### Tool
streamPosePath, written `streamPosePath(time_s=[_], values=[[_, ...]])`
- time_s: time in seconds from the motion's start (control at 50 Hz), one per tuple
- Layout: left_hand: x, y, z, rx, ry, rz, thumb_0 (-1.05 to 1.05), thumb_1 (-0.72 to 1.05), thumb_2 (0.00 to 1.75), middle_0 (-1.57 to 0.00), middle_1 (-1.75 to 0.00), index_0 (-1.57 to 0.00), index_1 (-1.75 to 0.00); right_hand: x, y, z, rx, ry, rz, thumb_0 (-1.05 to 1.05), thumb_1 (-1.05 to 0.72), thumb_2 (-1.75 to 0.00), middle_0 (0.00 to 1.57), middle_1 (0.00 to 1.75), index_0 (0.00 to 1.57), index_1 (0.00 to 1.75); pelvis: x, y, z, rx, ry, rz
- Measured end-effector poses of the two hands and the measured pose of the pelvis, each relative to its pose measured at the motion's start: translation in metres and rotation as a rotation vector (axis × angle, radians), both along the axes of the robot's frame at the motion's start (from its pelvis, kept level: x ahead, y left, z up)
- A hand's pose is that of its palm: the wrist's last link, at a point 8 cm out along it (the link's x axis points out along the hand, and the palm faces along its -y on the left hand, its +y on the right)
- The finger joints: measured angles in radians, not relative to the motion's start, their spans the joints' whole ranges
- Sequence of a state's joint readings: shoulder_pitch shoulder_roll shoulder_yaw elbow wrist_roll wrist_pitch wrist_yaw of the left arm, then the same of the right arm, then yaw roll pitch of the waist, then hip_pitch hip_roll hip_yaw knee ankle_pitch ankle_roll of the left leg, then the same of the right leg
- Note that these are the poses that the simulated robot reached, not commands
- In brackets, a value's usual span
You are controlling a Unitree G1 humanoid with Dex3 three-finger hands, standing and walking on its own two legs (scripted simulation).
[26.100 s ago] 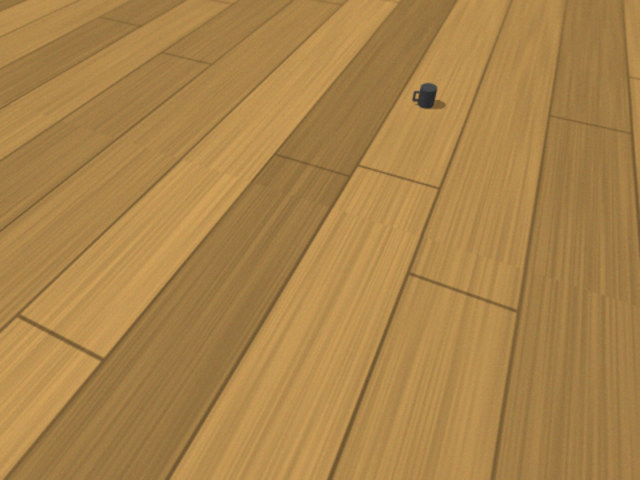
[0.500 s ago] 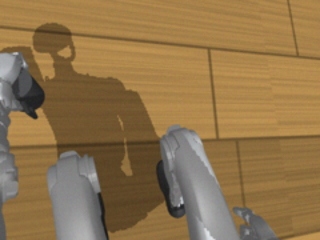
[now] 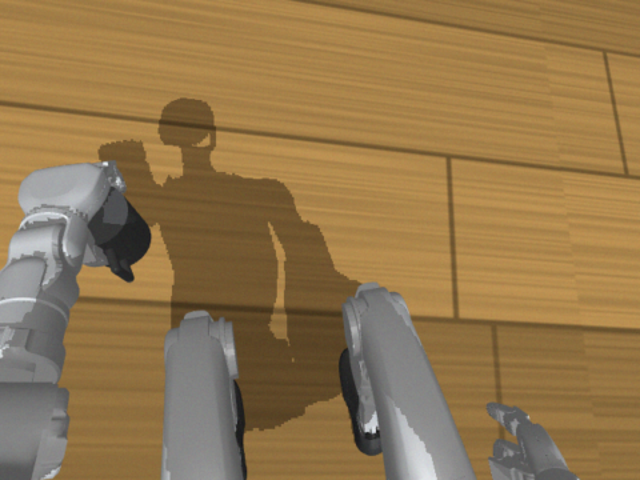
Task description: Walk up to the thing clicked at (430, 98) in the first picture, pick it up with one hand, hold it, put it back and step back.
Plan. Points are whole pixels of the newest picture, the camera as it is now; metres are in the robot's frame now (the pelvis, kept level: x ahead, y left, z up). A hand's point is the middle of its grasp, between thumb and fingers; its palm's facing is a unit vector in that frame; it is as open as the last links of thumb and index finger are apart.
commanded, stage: lift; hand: left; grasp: from above
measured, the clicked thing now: (110, 238) +0.44 +0.24 -0.17
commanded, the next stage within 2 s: hold in 1.08 s
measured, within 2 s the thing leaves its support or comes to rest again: neither
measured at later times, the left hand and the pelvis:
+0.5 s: hand out of the picture +0.36 +0.24 +0.08, palm faces -0.50 -0.10 -0.86, open 11.2 cm; pelvis +0.02 +0.00 +0.17, yaw +2 degrees
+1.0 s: hand out of the picture +0.36 +0.23 +0.18, palm faces -0.48 -0.10 -0.87, open 11.2 cm; pelvis +0.06 +0.00 +0.28, yaw +2 degrees
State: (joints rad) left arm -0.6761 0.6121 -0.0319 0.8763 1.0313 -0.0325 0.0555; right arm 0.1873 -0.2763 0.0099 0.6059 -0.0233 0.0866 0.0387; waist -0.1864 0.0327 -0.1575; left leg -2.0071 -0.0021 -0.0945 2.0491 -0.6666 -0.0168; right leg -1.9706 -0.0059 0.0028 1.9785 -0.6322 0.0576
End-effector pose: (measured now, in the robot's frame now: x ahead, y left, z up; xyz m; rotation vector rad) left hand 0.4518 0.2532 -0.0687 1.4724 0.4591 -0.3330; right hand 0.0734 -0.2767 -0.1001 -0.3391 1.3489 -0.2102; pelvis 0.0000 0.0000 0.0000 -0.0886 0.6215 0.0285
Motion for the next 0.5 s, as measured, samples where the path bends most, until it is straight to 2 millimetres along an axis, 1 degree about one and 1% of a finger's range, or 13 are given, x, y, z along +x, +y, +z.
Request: streamPosePath(time_s=[0.12,0.22,0.4,0.5], values=[[-0.019,0.0,0.046,0.001,-0.004,0.009,0.01,-0.15,0.61,-0.58,-0.83,-0.54,-0.75,0.023,0.003,0.031,0.015,-0.07,0.008,0.0,-0.92,-0.9,0.2,0.3,0.2,0.3,0.003,-0.001,0.036,0.012,-0.032,0.003],[-0.036,-0.004,0.089,-0.008,-0.01,0.01,0.01,-0.15,0.61,-0.58,-0.83,-0.54,-0.75,0.035,0.008,0.061,0.032,-0.118,-0.001,0.0,-0.92,-0.9,0.2,0.3,0.2,0.3,0.005,-0.001,0.069,0.021,-0.074,0.005],[-0.068,-0.011,0.167,-0.01,0.001,0.019,0.01,-0.15,0.6,-0.6,-0.8,-0.56,-0.73,0.044,0.018,0.125,0.061,-0.177,-0.03,0.0,-0.91,-0.9,0.2,0.3,0.21,0.3,0.015,-0.001,0.138,0.042,-0.174,0.005],[-0.078,-0.013,0.204,-0.003,0.019,0.029,0.0,-0.16,0.61,-0.61,-0.79,-0.57,-0.72,0.045,0.017,0.16,0.06,-0.202,-0.038,0.0,-0.91,-0.9,0.2,0.3,0.21,0.3,0.022,-0.002,0.174,0.051,-0.235,0.005]])
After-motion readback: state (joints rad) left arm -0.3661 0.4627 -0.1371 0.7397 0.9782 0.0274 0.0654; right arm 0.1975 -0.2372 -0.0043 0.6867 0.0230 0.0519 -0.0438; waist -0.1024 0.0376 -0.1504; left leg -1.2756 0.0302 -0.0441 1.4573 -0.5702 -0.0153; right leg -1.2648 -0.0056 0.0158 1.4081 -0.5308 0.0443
